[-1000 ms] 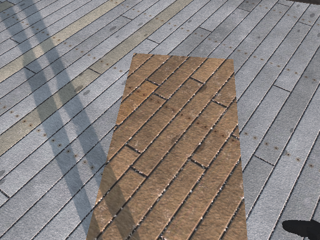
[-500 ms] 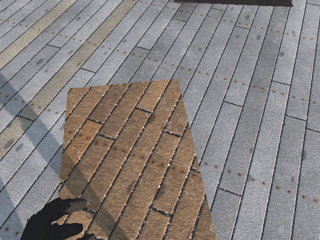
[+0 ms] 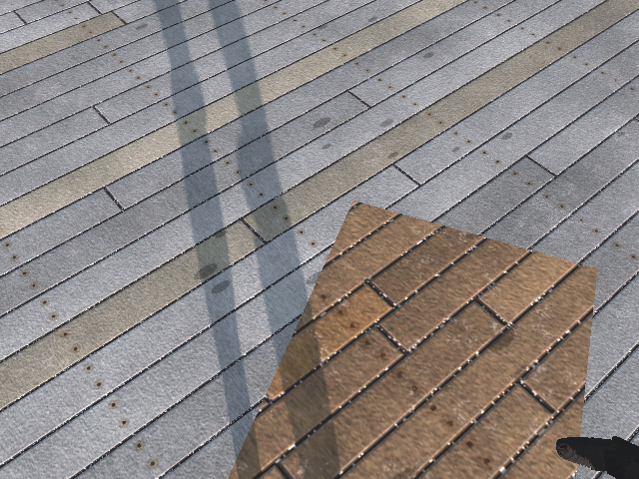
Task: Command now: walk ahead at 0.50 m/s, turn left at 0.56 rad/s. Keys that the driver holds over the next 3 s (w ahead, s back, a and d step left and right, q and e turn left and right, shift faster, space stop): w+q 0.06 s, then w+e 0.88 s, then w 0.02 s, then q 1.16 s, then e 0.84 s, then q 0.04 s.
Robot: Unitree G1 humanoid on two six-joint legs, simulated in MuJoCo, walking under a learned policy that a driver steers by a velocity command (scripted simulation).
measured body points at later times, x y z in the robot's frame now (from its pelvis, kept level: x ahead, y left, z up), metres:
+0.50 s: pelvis +0.27 +0.00 +0.01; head +0.30 +0.00 +0.46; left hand +0.45 +0.24 -0.09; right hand +0.31 -0.29 -0.10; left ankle +0.13 +0.10 -0.72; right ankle +0.44 -0.13 -0.69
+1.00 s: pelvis +0.56 -0.04 +0.02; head +0.59 -0.06 +0.46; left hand +0.70 +0.22 -0.09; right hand +0.70 -0.34 -0.06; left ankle +0.75 +0.04 -0.70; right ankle +0.44 -0.12 -0.72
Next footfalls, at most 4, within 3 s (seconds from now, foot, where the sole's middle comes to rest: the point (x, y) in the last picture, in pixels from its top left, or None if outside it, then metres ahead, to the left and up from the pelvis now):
0.58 right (411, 471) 0.48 -0.12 -0.76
1.02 left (348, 330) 0.78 0.01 -0.76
1.46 right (445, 353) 0.74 -0.20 -0.76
1.88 left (327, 348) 0.73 0.06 -0.76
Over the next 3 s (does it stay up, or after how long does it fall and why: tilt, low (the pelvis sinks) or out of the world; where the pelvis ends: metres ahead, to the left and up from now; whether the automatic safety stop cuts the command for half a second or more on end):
stays up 0.70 -0.11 0.02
